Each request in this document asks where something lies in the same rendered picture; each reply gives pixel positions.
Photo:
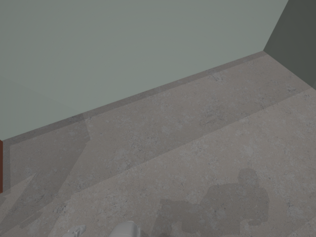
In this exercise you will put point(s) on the robot left hand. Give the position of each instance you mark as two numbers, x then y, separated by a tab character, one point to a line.
75	231

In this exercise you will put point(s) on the left robot thigh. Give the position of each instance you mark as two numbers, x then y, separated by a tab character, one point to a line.
126	229

